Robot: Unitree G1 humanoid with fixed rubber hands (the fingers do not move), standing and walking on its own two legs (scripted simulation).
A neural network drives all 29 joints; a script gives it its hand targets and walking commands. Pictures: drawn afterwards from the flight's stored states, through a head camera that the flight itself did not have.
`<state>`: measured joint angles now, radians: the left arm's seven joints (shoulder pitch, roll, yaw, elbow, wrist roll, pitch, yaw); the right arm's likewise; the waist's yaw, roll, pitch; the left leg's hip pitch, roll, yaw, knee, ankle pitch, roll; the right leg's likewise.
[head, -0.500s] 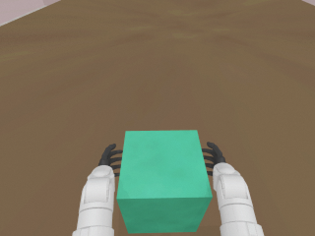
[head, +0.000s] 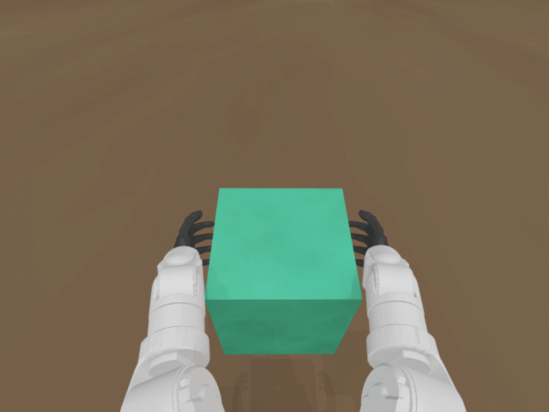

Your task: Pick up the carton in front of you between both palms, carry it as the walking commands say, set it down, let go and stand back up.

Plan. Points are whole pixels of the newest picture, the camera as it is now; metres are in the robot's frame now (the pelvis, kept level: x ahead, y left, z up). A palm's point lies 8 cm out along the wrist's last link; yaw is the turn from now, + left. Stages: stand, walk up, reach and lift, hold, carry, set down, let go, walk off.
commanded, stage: set down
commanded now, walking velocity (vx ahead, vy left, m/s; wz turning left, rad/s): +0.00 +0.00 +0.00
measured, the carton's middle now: (280, 275) +0.36 +0.00 -0.07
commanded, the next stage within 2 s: none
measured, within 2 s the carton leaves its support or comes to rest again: rests again in 1.86 s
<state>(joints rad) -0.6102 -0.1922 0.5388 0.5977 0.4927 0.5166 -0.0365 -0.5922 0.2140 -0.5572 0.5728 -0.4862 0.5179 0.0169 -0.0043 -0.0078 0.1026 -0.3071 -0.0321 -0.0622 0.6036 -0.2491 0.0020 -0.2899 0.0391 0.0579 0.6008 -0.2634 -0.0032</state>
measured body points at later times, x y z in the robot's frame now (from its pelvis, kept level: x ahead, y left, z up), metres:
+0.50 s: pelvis -0.01 +0.01 -0.11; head +0.21 +0.01 +0.28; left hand +0.42 +0.15 -0.19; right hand +0.41 -0.15 -0.18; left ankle +0.05 +0.12 -0.73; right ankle +0.04 -0.12 -0.73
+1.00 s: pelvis -0.05 +0.01 -0.24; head +0.25 +0.02 +0.10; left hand +0.47 +0.15 -0.34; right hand +0.44 -0.15 -0.34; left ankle +0.05 +0.12 -0.73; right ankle +0.04 -0.12 -0.73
